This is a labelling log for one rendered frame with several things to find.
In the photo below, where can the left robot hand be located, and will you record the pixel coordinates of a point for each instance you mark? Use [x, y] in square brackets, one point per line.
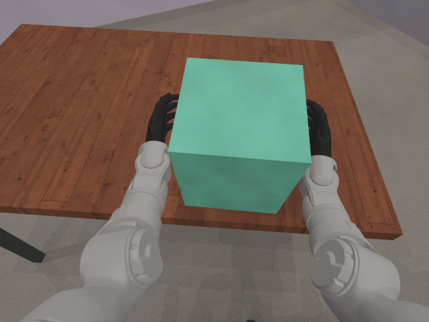
[157, 127]

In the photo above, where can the carton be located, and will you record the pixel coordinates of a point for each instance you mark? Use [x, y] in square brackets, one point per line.
[240, 137]

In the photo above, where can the left robot upper arm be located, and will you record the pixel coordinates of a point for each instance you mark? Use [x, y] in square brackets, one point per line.
[116, 269]

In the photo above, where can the robot left forearm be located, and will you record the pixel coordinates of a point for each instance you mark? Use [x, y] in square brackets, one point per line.
[145, 199]

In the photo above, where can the right robot upper arm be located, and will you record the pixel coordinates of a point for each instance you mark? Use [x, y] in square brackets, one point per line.
[359, 285]

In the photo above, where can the robot right forearm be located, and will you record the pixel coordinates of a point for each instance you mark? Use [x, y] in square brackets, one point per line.
[324, 214]

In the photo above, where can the table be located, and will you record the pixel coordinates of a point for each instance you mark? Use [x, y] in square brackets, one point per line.
[75, 104]

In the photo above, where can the right robot hand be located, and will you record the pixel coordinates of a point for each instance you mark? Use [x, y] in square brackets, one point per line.
[319, 132]

